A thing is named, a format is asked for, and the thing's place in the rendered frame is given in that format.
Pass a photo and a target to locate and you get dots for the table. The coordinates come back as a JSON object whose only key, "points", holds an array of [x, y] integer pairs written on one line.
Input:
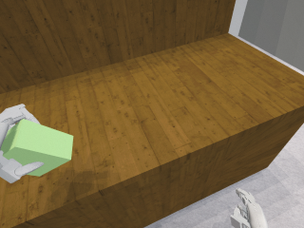
{"points": [[165, 107]]}

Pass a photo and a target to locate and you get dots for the sponge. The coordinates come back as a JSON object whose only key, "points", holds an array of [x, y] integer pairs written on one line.
{"points": [[28, 142]]}

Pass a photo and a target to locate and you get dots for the left robot hand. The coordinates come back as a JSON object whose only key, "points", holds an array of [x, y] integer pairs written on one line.
{"points": [[12, 170]]}

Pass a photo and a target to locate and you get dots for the right robot hand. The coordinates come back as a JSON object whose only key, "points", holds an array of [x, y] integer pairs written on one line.
{"points": [[252, 216]]}

